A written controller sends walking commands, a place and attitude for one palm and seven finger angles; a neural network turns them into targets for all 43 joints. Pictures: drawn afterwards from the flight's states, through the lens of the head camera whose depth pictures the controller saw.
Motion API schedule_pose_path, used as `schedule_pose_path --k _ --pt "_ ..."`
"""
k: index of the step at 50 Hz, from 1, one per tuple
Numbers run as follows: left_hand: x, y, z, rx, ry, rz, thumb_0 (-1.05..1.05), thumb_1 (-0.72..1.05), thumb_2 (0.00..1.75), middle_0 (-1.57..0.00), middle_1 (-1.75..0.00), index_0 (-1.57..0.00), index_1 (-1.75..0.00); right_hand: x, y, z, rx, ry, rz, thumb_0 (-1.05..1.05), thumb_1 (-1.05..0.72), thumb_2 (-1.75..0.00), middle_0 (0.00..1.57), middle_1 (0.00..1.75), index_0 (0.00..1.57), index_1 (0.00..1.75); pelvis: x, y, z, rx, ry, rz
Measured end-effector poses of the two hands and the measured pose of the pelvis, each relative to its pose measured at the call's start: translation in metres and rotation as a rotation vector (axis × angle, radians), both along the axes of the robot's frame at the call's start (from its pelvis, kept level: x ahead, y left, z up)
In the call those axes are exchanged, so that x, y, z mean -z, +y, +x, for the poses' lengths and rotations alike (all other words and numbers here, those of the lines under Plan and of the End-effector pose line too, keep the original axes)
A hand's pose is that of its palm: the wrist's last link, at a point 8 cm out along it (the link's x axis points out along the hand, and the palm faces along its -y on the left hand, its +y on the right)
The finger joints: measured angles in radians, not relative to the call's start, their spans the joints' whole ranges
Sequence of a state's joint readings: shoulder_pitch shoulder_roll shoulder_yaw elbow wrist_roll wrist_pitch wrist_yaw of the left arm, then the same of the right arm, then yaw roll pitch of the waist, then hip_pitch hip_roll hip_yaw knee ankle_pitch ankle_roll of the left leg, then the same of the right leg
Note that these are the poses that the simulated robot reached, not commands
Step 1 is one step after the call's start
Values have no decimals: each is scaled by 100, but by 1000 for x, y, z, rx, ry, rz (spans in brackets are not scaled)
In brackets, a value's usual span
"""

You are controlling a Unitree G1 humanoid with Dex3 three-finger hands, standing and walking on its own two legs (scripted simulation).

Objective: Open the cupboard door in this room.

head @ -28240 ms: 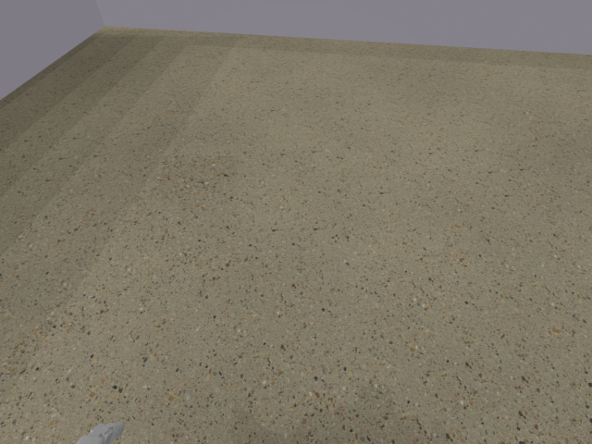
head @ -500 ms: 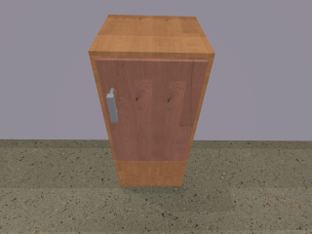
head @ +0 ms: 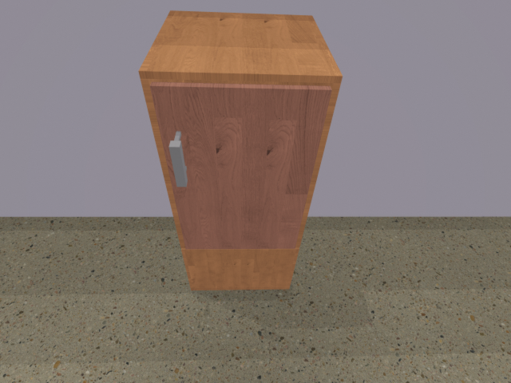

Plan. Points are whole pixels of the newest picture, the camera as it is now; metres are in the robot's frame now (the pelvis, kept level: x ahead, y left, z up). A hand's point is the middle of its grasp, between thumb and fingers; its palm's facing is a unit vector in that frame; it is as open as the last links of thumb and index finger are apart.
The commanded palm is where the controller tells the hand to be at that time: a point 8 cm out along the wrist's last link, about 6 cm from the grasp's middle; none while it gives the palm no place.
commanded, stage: look again from close up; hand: left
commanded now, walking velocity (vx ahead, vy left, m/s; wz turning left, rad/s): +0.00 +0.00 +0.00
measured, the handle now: (180, 159) +0.59 +0.21 +0.00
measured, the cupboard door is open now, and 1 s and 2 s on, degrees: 0 0 0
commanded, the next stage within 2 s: shuffle to correct the standing spot in 0.60 s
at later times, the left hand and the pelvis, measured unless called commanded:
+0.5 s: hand out of the picture +0.00 +0.14 -0.17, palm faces +0.07 -0.98 -0.18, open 7.3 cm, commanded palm none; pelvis +0.01 -0.02 +0.01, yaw +1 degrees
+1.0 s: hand out of the picture +0.01 +0.14 -0.18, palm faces +0.09 -0.99 -0.14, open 7.4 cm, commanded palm none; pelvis +0.05 -0.02 +0.00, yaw +1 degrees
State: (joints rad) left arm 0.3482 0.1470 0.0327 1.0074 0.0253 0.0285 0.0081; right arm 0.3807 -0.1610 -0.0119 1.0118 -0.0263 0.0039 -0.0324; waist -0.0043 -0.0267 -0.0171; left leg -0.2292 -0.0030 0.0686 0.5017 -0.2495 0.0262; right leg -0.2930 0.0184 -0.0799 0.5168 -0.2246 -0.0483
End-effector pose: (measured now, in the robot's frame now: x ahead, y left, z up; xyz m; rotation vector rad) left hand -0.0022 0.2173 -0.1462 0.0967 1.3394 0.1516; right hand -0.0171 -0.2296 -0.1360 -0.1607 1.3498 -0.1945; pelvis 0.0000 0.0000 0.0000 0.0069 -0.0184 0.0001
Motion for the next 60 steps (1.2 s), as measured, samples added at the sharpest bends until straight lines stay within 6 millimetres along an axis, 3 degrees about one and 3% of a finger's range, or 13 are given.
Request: schedule_pose_path --k 6,14,35,41,48,54,60 --pt "-11 2 7 12 -16 33 1 93 90 -20 -30 -20 -30 7 12 -13 8 44 55 0 -90 -90 20 30 20 30 -3 -4 1 0 -2 10" --pt "-14 -7 7 -2 -11 48 1 92 90 -20 -30 -20 -30 12 19 -1 -11 35 106 0 -90 -90 20 30 20 30 -5 -12 5 -8 -4 6" --pt "-9 -34 -9 -31 56 0 1 92 90 -20 -30 -20 -30 7 3 2 -16 78 73 0 -91 -90 20 30 20 30 -7 -20 15 -13 -4 3" --pt "-6 -35 -7 -36 61 -9 1 91 90 -20 -30 -20 -30 7 4 0 -16 95 74 0 -91 -90 20 30 20 30 -6 -20 20 -13 1 0" --pt "1 -30 3 -48 72 -23 0 91 90 -20 -30 -20 -30 7 7 0 7 122 65 0 -91 -90 20 30 20 30 -1 -17 40 -10 19 2" --pt "-1 -30 24 -50 80 -12 0 91 90 -20 -30 -20 -30 10 10 16 14 145 74 0 -91 -90 20 30 20 30 1 -17 64 -14 37 7" --pt "-5 -34 43 -45 93 5 1 92 90 -20 -30 -20 -30 10 14 57 6 109 79 0 -91 -90 20 30 20 30 -2 -18 78 -14 48 7"
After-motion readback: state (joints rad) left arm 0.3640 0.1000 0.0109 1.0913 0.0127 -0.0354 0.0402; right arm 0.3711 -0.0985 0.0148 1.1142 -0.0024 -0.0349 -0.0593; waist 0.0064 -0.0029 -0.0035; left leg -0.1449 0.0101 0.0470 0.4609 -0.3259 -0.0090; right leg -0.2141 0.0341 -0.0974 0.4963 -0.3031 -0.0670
